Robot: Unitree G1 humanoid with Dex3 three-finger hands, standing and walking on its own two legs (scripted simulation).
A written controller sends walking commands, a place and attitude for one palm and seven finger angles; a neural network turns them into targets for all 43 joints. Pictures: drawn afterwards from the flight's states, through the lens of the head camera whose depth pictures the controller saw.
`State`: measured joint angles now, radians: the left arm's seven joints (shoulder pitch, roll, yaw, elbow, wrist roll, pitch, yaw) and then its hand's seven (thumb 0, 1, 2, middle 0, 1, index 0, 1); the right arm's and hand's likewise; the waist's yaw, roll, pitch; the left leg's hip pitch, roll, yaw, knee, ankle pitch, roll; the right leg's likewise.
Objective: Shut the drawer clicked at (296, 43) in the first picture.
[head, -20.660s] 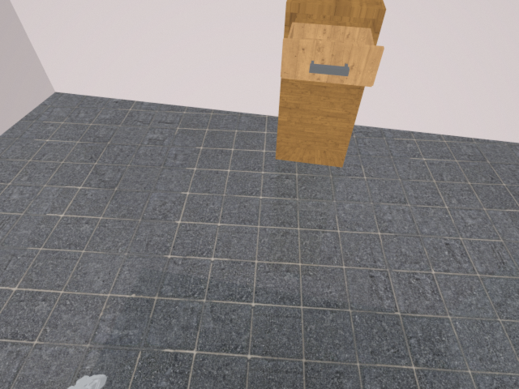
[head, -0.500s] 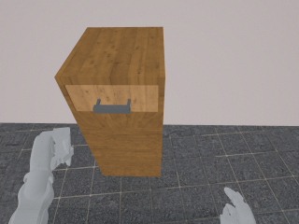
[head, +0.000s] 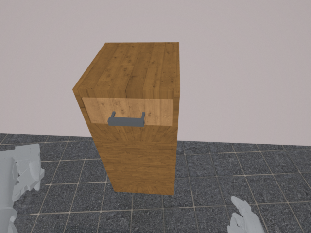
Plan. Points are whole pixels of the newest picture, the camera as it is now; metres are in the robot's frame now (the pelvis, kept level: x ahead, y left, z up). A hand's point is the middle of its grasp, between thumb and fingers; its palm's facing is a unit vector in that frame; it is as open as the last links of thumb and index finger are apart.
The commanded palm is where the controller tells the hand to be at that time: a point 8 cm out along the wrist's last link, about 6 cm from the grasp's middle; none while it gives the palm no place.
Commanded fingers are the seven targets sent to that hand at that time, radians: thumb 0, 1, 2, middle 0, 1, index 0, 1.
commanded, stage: draw the hand back to the body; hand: left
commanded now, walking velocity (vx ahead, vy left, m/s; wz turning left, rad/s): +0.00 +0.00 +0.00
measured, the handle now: (127, 118) +0.54 +0.19 -0.03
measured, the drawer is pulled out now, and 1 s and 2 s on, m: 0.00 0.00 0.00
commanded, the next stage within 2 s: step back with the hand held close in 0.12 s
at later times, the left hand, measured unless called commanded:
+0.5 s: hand (48, 172) +0.18 +0.24 +0.15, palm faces +0.31 -0.82 -0.48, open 3.2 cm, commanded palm +0.11 +0.29 +0.17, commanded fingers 0.00 0.90 0.90 -1.40 -1.60 -1.40 -1.60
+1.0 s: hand (15, 214) +0.10 +0.25 +0.15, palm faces +0.37 -0.82 -0.44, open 3.2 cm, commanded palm +0.04 +0.30 +0.17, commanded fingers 0.00 0.90 0.90 -1.40 -1.60 -1.40 -1.60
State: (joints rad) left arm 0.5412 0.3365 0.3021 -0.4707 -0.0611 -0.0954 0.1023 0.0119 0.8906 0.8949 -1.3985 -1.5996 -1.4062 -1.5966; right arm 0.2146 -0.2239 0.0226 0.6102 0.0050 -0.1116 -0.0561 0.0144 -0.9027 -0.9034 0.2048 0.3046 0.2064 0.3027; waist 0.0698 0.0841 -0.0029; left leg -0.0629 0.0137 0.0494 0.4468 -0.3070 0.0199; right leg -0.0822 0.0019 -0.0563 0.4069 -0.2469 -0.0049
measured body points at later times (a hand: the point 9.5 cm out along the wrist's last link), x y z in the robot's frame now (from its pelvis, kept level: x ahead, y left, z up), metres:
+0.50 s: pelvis -0.03 +0.01 +0.00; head -0.01 -0.01 +0.45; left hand +0.16 +0.28 +0.18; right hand +0.14 -0.24 -0.09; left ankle -0.03 +0.10 -0.74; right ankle -0.01 -0.12 -0.74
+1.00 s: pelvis -0.09 +0.02 -0.01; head -0.08 +0.02 +0.44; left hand +0.07 +0.30 +0.18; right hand +0.08 -0.22 -0.09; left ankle -0.04 +0.10 -0.74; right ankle -0.01 -0.12 -0.74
